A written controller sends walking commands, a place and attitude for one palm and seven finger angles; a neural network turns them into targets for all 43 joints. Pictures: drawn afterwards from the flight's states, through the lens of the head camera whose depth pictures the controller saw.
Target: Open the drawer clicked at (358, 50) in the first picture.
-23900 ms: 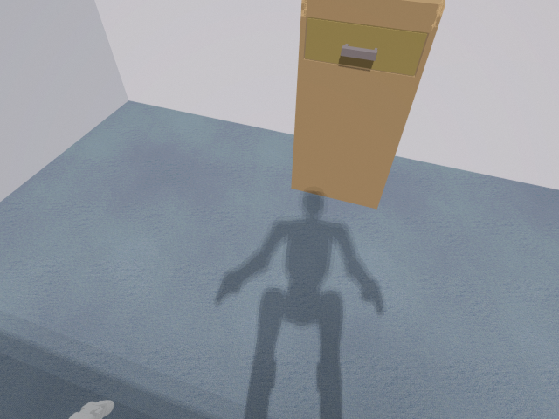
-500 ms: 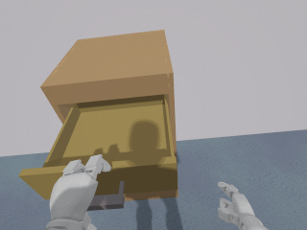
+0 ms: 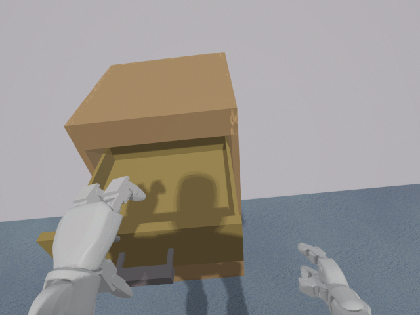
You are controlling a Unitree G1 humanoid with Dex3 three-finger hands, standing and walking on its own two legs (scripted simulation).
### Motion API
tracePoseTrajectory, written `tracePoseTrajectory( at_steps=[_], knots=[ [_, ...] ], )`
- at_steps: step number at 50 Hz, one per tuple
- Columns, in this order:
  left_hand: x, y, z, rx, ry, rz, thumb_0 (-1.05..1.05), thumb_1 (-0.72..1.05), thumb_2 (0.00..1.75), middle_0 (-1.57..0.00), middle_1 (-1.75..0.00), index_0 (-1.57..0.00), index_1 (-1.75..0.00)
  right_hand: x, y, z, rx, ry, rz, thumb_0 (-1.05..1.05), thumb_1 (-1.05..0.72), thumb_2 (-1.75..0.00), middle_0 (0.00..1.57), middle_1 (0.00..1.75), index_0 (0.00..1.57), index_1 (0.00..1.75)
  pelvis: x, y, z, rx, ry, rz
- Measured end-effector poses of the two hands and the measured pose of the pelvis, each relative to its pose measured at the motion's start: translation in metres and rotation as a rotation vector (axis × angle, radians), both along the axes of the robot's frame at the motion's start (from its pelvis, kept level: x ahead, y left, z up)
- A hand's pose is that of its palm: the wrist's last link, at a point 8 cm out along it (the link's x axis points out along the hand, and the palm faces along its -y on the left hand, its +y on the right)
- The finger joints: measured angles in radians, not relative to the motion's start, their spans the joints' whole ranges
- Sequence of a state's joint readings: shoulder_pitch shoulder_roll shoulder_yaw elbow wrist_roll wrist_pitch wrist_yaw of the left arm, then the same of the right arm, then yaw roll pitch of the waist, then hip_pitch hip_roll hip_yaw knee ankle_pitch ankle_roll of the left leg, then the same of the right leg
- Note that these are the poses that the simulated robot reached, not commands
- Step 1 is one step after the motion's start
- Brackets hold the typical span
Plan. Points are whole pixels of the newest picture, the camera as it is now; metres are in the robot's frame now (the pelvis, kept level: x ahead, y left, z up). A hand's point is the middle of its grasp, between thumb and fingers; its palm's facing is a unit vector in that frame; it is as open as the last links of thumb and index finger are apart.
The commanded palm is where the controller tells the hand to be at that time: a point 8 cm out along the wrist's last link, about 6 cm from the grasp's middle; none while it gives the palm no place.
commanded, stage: lift the hand off the handle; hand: left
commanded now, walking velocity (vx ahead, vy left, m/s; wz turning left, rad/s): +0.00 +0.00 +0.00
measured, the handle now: (144, 265) +0.21 +0.19 +0.00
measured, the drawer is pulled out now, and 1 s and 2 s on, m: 0.29 0.29 0.29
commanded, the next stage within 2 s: draw the hand back to the body in 0.04 s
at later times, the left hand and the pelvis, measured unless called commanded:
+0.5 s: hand (99, 242) +0.18 +0.21 +0.14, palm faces +0.19 -0.23 -0.96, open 13.8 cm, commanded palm +0.13 +0.21 +0.20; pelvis -0.01 +0.01 +0.00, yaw +0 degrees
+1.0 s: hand (87, 226) +0.18 +0.21 +0.18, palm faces +0.33 -0.89 -0.32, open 13.1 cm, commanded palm +0.13 +0.26 +0.19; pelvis +0.01 +0.01 +0.00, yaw +3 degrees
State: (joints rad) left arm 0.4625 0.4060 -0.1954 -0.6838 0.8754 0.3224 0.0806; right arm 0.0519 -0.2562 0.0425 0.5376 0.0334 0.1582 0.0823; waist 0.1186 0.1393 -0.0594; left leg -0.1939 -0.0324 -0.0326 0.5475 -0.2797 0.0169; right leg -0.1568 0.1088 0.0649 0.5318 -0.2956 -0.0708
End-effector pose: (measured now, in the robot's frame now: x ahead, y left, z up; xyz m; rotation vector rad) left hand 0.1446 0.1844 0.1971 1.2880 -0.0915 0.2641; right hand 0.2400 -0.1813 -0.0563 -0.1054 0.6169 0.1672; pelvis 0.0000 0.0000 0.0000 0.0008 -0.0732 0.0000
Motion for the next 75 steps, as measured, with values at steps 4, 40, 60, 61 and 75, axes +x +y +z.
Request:
tracePoseTrajectory(
  at_steps=[4, 40, 60, 61, 75],
  knots=[
    [-0.002, 0.000, -0.002, -0.025, 0.020, -0.010, 0.00, -0.49, 0.30, -0.31, -1.20, -0.32, -1.20, -0.002, 0.002, 0.001, 0.002, 0.001, 0.000, 0.01, -0.90, -0.90, 0.20, 0.30, 0.20, 0.30, -0.004, 0.002, 0.001, 0.001, -0.007, 0.002],
    [-0.001, 0.058, -0.015, -0.303, 0.041, 0.014, -0.01, -0.49, 0.31, -0.31, -1.20, -0.33, -1.20, -0.003, 0.022, 0.004, -0.050, -0.019, -0.011, 0.01, -0.90, -0.90, 0.20, 0.30, 0.20, 0.30, -0.006, 0.016, 0.003, -0.012, -0.009, 0.031],
    [0.009, 0.085, -0.013, -0.860, -0.210, -0.060, -0.01, 0.01, 0.52, -0.27, -0.88, -0.28, -0.87, -0.045, -0.011, -0.021, -0.147, 0.059, -0.142, 0.01, -0.90, -0.90, 0.20, 0.30, 0.21, 0.30, 0.021, 0.012, 0.005, -0.010, 0.029, 0.052],
    [0.010, 0.086, -0.015, -0.857, -0.199, -0.052, 0.00, 0.04, 0.54, -0.26, -0.85, -0.27, -0.85, -0.045, -0.013, -0.021, -0.150, 0.063, -0.147, 0.01, -0.90, -0.90, 0.20, 0.30, 0.21, 0.30, 0.022, 0.012, 0.005, -0.010, 0.031, 0.052],
    [0.016, 0.106, -0.009, -0.795, -0.239, 0.037, 0.00, 0.53, 0.74, -0.23, -0.54, -0.24, -0.54, -0.012, -0.019, -0.013, -0.133, 0.007, -0.166, 0.01, -0.90, -0.90, 0.20, 0.30, 0.20, 0.30, 0.032, 0.005, 0.006, -0.009, 0.042, 0.057]
  ],
)
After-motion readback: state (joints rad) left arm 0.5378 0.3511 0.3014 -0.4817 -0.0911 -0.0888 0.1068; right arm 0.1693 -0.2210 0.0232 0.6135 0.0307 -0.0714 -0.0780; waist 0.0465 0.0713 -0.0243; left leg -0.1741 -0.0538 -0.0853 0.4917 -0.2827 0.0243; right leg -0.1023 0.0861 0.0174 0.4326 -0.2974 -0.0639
